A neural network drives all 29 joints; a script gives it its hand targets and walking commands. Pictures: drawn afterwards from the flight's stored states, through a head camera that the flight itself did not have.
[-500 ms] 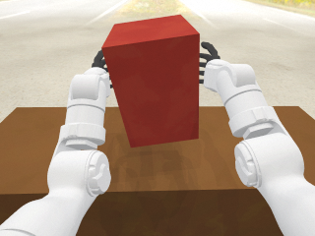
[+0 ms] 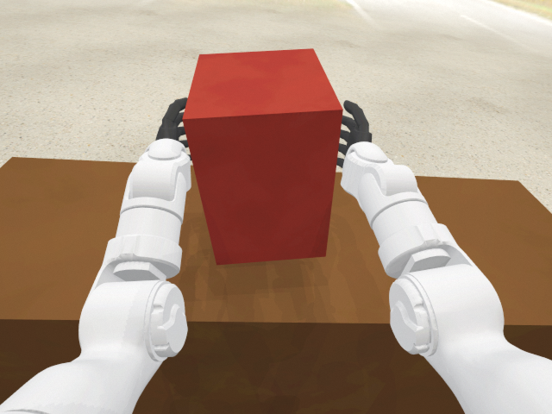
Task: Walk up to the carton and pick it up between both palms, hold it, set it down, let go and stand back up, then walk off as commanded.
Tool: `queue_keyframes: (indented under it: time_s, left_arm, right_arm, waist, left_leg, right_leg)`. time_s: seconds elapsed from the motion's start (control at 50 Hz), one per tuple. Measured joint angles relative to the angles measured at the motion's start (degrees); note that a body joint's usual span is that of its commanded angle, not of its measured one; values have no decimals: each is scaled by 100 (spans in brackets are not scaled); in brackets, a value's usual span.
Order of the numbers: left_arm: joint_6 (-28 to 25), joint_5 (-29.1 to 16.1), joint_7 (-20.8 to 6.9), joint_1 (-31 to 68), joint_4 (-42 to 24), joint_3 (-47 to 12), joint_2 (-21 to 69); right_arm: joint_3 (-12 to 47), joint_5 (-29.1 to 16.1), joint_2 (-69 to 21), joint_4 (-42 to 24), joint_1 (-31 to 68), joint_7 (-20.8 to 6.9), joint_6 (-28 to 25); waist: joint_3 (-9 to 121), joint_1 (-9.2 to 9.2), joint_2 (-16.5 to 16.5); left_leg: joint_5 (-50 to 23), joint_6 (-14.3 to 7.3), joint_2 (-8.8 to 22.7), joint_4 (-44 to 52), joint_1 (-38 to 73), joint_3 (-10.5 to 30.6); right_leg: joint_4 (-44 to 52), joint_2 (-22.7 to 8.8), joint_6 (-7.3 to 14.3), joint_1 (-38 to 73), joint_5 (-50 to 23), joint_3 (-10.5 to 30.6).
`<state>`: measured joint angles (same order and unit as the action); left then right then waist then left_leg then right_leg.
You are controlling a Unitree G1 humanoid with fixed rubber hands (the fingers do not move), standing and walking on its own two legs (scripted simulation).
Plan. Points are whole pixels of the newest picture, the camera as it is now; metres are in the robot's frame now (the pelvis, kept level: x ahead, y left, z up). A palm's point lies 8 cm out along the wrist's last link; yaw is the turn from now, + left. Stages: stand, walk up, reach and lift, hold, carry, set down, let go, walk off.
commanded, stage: set down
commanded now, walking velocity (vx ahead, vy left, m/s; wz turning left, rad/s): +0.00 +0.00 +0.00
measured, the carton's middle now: (264, 158) +0.43 +0.01 +0.21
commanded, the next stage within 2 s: none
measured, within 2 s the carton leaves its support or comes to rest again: neither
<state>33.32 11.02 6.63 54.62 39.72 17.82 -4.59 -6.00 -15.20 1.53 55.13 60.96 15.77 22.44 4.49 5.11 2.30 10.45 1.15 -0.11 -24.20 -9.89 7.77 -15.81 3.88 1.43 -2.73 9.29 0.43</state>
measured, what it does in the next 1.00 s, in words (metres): stands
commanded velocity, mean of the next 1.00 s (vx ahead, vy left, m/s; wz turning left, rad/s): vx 0.00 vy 0.00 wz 0.00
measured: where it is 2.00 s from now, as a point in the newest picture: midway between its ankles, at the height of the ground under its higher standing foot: outside the picture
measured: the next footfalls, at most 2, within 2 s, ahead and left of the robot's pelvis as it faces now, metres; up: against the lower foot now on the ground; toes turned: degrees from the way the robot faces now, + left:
none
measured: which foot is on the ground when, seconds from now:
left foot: down 0.00-1.00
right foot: down 0.00-1.00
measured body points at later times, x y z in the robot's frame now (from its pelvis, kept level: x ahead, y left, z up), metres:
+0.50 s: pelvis +0.01 -0.01 +0.00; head -0.04 +0.02 +0.45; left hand +0.44 +0.12 +0.21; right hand +0.42 -0.14 +0.21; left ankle +0.03 +0.12 -0.75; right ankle +0.00 -0.11 -0.75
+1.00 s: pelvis +0.01 -0.01 +0.00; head -0.03 +0.01 +0.45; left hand +0.44 +0.12 +0.16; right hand +0.42 -0.14 +0.17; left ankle +0.03 +0.12 -0.75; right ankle +0.00 -0.11 -0.75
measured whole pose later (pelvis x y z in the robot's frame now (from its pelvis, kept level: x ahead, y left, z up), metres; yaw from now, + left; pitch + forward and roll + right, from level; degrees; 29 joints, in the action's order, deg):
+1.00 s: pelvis +0.01 -0.01 +0.00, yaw -1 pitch -1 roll -1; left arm 18.3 11.7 7.7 52.7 52.6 18.6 -3.4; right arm -14.3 -1.7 -2.0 60.0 55.5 12.2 11.1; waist 3.8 3.9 1.8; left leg 9.9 2.1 0.8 -22.3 -11.1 6.7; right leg -17.3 4.1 2.5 -5.8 10.1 -0.1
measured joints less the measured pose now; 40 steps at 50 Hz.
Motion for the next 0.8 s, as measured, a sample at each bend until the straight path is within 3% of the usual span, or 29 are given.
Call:
queue_keyframes:
  time_s: [0.22, 0.36, 0.48, 0.66, 0.8]
  left_arm:
    - [-296, -182, 126, -116, 63, -207, -30]
    - [-523, -33, 84, 116, 583, 22, 3]
    - [-726, -38, 82, -103, 488, -76, 38]
    - [-927, 190, -2, -221, 668, 251, 191]
    - [-1155, 35, 77, -395, 711, 108, 194]
  right_arm:
    - [-111, 190, -77, -64, -212, -88, -319]
    - [-377, 559, -107, 267, -58, -196, -405]
    - [-160, 586, -115, 80, -308, -194, -539]
    - [-161, 805, -154, 215, -403, -235, -613]
    - [-255, 942, -244, 193, -652, -274, -893]
  waist:
    - [-44, -12, 41]
    - [-132, -36, 19]
    - [-83, 14, -58]
    - [-286, -20, -88]
    - [-98, -55, -78]
  left_leg:
    - [21, 36, 27, -77, -139, 27]
    - [-11, 37, 23, 47, 4, -29]
    - [28, 51, 36, 53, 41, -39]
    - [27, 51, 54, 147, 266, -120]
    - [6, 78, 75, 131, 21, -113]
  right_leg:
    - [-116, 25, 37, -151, 45, -67]
    - [-159, 0, 48, -98, 84, -42]
    - [-147, 7, 61, -58, 117, -48]
    - [-152, 4, 70, 99, 142, 6]
    - [-179, 22, 93, -150, 126, -19]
